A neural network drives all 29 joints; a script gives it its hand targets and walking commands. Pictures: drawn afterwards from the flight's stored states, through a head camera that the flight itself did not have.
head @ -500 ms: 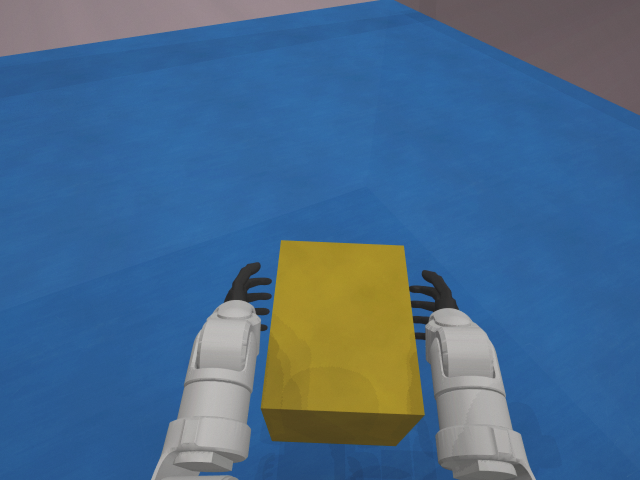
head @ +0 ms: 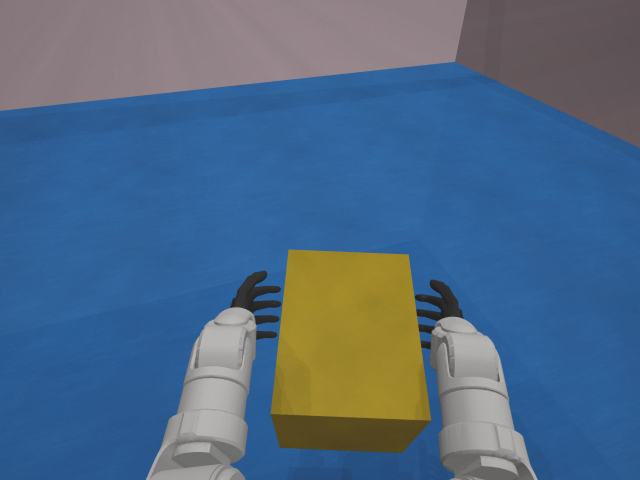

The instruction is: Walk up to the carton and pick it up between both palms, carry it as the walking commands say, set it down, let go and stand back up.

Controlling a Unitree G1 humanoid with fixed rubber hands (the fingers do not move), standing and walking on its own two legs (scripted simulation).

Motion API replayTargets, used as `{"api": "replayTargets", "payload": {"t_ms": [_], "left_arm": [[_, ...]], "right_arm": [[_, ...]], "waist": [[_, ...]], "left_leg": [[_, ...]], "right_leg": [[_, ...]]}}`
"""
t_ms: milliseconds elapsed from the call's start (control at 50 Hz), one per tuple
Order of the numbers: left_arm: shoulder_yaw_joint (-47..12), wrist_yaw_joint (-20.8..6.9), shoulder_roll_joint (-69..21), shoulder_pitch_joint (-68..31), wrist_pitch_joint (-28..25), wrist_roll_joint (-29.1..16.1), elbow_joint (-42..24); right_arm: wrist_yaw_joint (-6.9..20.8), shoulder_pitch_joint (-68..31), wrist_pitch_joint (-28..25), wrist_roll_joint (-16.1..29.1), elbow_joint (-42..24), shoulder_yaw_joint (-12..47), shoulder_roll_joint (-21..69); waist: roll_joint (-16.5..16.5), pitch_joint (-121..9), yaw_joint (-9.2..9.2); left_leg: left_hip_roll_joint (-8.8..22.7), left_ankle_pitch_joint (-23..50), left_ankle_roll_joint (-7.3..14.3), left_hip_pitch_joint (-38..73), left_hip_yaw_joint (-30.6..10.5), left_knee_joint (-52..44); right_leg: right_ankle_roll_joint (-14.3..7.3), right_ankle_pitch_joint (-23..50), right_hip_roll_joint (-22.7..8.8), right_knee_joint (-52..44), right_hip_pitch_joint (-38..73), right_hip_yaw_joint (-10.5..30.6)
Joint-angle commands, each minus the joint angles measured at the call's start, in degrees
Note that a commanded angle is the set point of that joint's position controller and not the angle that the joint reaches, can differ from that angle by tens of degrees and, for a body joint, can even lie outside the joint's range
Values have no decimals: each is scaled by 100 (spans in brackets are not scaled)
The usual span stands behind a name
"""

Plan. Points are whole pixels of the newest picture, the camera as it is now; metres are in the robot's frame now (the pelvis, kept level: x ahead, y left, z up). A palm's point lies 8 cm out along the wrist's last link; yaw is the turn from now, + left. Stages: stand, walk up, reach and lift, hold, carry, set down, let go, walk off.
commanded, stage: hold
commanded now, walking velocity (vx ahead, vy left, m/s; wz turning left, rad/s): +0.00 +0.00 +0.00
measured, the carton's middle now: (344, 350) +0.33 -0.02 -0.03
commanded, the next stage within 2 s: set down in 0.08 s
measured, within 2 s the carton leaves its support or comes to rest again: neither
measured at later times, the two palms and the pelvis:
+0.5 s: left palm (249, 322) +0.35 +0.12 +0.01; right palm (436, 348) +0.31 -0.15 +0.01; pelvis +0.02 +0.03 +0.00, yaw -3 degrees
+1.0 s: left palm (268, 357) +0.35 +0.10 -0.09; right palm (432, 382) +0.31 -0.16 -0.09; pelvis +0.00 +0.02 -0.04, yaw -2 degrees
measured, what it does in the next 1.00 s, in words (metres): stands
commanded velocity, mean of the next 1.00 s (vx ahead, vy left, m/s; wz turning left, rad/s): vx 0.00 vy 0.00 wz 0.00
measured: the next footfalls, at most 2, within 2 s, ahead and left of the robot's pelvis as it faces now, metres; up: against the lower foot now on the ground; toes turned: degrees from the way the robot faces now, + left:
none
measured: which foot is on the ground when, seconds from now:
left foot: down 0.00-1.00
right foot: down 0.00-1.00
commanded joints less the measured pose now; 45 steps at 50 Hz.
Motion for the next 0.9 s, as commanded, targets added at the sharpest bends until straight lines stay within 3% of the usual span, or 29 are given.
{"api": "replayTargets", "payload": {"t_ms": [0, 60, 80, 120, 200, 400, 580, 740, 880], "left_arm": [[-2734, -1650, -5199, -3588, -384, -1608, -211], [-2769, -1624, -5272, -3507, -385, -1584, -224], [-2561, -1544, -5391, -3392, -283, -1234, -160], [-2515, -1528, -5449, -3459, -300, -1158, 12], [-2339, -1441, -5675, -3215, -420, -1036, 292], [-2404, -1060, -5918, -2455, -938, -1016, 459], [-2434, -795, -5846, -2122, -1665, -939, 792], [-2270, -700, -5554, -2236, -2433, -657, 1228], [-2285, -695, -5326, -2586, -2910, -417, 1358]], "right_arm": [[1500, -3169, -215, 1679, 66, 2769, 6223], [1525, -3189, -252, 1712, 30, 2813, 6187], [1568, -3079, -283, 1733, 111, 2843, 6259], [1590, -3134, -341, 1629, 151, 2683, 6157], [1678, -3123, -513, 1421, 181, 2521, 6002], [1826, -2708, -1069, 1162, 39, 2380, 5401], [1828, -2433, -1826, 1048, 352, 2384, 4991], [1638, -2438, -2580, 888, 638, 2368, 4875], [1491, -2747, -3073, 806, 748, 2509, 4969]], "waist": [[-510, -1274, -6], [-404, -1397, 21], [-188, -1389, -68], [-148, -1257, -148], [-108, -1235, -101], [-30, -1765, -143], [25, -2205, -188], [-62, -2779, -296], [-115, -3486, -263]], "left_leg": [[-434, -455, 267, -755, 436, -565], [-427, -400, 240, -760, 440, -638], [-506, -628, 356, -707, 338, -729], [-478, -749, 368, -841, 325, -721], [-449, -562, 316, -948, 277, -734], [-320, 916, 80, -566, 79, -575], [-363, 1877, -68, -682, 4, -51], [-545, 1771, -50, -1744, 39, 519], [-669, 1371, -24, -2914, 163, 1076]], "right_leg": [[288, -447, -67, -710, 913, 378], [270, -276, -29, -674, 1006, 324], [104, -707, 31, -658, 758, 337], [33, -871, 83, -612, 698, 299], [-11, -505, 166, -408, 649, 267], [-51, 935, 337, 90, 362, 203], [-10, 1433, 371, 509, -387, 212], [96, 1728, 409, 1007, -1049, 219], [183, 1671, 442, 1511, -1528, 204]]}}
